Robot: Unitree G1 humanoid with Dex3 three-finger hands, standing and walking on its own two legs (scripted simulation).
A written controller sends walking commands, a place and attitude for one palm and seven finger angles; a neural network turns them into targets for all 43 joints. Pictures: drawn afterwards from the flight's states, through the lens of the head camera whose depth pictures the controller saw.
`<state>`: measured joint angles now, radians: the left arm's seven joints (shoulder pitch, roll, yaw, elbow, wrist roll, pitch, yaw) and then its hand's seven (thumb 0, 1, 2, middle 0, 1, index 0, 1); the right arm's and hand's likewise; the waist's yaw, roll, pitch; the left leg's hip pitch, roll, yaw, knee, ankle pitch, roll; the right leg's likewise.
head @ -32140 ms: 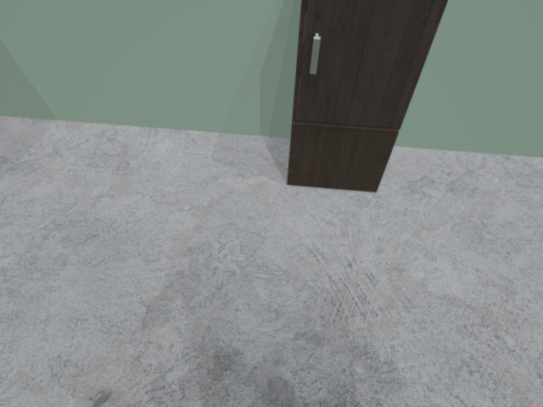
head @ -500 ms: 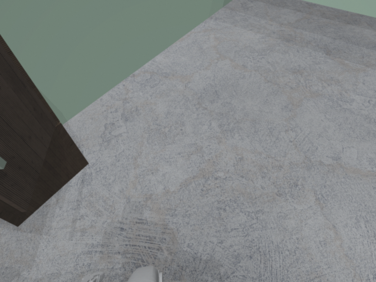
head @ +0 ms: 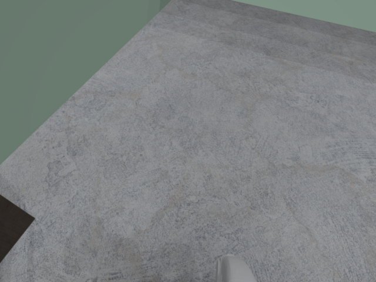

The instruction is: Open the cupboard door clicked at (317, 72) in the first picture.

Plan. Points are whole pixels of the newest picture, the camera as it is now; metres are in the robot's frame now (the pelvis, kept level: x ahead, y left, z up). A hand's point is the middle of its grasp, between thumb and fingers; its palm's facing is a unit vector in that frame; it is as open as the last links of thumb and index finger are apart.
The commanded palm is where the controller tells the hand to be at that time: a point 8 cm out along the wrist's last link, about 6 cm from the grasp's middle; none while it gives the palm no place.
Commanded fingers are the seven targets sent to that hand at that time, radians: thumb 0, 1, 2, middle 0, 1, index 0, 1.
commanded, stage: walk to a spot facing it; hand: left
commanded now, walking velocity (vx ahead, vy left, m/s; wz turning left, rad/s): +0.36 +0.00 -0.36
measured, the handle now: out of the picture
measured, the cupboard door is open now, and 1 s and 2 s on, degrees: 41 41 41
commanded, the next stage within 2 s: turn to face it in 1.02 s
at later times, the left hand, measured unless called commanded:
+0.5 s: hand (154, 210) +0.31 +0.11 -0.17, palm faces -0.09 -0.96 -0.25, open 7.1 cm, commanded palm none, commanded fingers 0.00 0.90 0.90 -0.20 -0.30 -0.20 -0.30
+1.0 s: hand (168, 147) +0.54 +0.09 -0.18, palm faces -0.11 -0.98 -0.16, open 7.3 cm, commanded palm none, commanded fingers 0.00 0.90 0.90 -0.20 -0.30 -0.20 -0.30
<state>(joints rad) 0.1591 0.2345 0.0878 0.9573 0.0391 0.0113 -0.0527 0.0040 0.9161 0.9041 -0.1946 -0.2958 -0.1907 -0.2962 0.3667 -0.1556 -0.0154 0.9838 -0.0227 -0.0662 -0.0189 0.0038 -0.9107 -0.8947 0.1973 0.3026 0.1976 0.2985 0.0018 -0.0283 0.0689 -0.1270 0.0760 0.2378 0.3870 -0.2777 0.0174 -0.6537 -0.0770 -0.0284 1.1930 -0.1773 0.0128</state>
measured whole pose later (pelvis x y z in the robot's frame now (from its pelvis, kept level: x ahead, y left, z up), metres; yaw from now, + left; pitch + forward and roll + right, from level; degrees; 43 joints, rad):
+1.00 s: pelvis +0.49 -0.08 +0.00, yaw -10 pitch -1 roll +0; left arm 0.25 0.16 0.06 1.06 0.04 -0.02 -0.01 0.01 0.93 0.90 -0.20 -0.30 -0.19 -0.30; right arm 0.30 -0.16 -0.04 1.07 -0.02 -0.07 -0.02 0.00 -0.94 -0.89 0.20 0.30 0.20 0.30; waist 0.03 -0.03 0.07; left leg -0.17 0.03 0.19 0.43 -0.26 0.04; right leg -0.59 -0.11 -0.01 1.15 -0.23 0.01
